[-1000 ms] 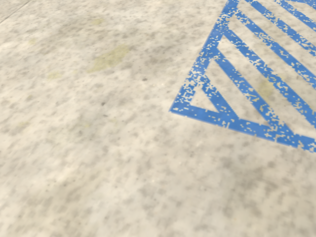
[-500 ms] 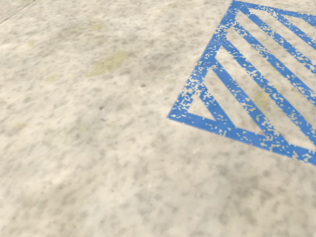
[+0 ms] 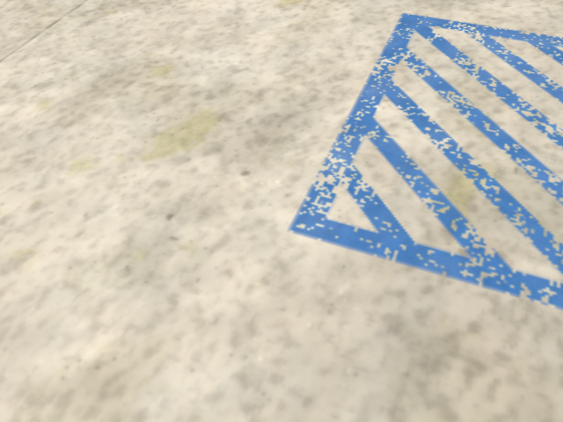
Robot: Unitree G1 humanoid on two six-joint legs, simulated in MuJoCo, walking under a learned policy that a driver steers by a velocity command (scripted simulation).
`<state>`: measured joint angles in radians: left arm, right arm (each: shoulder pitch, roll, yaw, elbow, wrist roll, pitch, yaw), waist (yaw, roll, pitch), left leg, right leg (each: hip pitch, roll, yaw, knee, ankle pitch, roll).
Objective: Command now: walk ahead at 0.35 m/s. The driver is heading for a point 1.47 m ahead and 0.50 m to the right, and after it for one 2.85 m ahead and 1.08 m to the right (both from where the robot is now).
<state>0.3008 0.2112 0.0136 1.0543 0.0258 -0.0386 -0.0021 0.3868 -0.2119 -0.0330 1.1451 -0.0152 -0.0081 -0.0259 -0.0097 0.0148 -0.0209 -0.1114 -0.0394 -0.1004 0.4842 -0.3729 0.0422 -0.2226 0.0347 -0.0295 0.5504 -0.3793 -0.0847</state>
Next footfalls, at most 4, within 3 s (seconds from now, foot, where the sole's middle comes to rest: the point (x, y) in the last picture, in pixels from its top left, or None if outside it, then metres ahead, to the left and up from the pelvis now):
0.38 left None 0.27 0.05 -0.77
0.68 right None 0.21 -0.13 -0.77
1.02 left None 0.31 0.09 -0.77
1.48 right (339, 395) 0.61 -0.09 -0.77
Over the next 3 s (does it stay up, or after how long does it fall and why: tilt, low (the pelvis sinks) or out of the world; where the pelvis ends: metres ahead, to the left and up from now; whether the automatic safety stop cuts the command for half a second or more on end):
stays up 1.14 -0.43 0.00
